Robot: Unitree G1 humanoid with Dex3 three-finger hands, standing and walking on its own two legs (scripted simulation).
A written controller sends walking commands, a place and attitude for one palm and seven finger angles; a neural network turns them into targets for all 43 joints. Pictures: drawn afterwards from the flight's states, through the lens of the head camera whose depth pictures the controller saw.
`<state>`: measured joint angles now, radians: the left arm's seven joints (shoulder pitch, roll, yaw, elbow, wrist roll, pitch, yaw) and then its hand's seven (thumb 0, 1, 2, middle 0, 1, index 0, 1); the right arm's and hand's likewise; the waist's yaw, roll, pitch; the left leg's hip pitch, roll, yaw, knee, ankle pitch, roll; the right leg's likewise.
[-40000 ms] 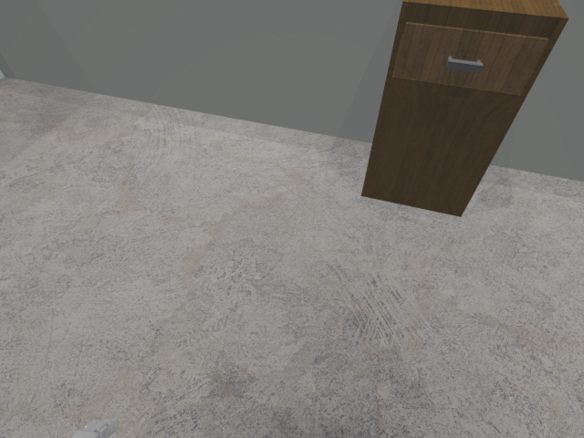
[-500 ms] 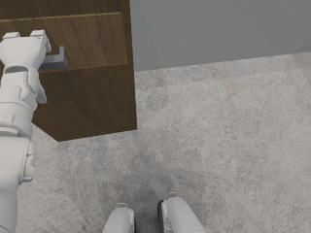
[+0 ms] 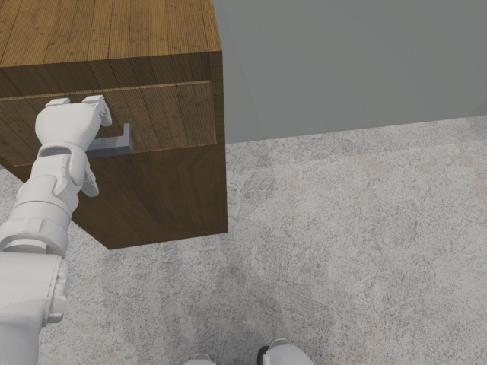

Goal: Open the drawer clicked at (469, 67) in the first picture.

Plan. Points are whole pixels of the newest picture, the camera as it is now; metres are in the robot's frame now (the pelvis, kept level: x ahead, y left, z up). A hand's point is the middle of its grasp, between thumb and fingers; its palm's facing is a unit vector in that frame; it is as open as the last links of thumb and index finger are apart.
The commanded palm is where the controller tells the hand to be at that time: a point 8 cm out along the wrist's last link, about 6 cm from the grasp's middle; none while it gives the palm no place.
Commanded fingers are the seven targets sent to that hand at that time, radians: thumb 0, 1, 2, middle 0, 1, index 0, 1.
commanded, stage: lift the hand off the handle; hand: left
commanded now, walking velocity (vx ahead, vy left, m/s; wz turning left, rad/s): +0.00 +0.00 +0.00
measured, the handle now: (102, 139) +0.53 +0.24 -0.01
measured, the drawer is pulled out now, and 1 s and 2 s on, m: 0.00 0.00 0.00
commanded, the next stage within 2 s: draw the hand back to the body in 0.64 s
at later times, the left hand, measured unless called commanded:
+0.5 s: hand (60, 112) +0.49 +0.25 +0.11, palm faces -0.05 +0.00 -1.00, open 13.3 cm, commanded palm +0.48 +0.26 +0.19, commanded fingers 0.00 -0.50 0.30 -0.30 -1.20 -0.30 -1.20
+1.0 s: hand (45, 115) +0.46 +0.25 +0.13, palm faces +0.03 -0.01 -1.00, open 13.7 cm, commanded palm +0.41 +0.26 +0.20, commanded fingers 0.00 -0.50 0.30 -0.30 -1.20 -0.30 -1.20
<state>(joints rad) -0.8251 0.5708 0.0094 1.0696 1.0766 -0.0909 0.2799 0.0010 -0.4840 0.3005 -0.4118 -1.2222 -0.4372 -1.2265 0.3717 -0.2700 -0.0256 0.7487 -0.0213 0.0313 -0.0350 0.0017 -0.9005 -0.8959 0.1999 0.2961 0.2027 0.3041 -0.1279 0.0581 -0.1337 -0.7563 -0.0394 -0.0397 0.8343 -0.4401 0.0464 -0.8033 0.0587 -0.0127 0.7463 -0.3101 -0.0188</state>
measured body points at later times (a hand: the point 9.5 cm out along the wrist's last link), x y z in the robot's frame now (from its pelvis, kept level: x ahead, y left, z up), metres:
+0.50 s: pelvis +0.01 +0.00 +0.02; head +0.08 -0.01 +0.46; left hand +0.48 +0.25 +0.17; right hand +0.07 -0.27 -0.11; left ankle -0.04 +0.09 -0.70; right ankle +0.02 -0.11 -0.70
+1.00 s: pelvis +0.01 +0.00 +0.03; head +0.06 -0.02 +0.48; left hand +0.45 +0.25 +0.19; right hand +0.05 -0.27 -0.11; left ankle -0.04 +0.09 -0.70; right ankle +0.02 -0.11 -0.70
